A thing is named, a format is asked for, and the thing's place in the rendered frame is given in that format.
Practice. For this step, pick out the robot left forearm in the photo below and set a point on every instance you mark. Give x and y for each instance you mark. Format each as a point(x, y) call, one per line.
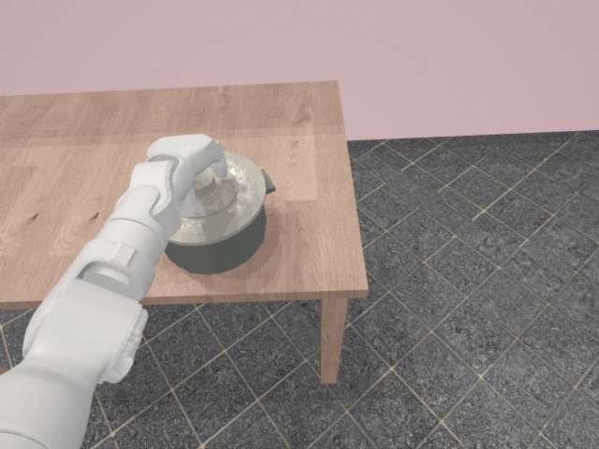
point(124, 254)

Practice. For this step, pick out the left robot hand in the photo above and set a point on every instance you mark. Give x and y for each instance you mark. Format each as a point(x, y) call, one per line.
point(201, 152)

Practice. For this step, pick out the table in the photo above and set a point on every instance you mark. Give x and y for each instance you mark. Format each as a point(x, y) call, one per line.
point(66, 159)

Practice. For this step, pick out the left robot upper arm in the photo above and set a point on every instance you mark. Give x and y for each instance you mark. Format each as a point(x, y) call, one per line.
point(91, 336)

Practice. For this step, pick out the pot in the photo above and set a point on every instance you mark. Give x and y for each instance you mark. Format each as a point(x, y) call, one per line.
point(223, 255)

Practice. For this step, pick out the knob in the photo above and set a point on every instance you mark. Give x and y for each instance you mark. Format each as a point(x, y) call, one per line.
point(204, 182)

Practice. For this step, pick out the lid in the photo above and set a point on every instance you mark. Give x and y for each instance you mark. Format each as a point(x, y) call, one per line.
point(234, 203)

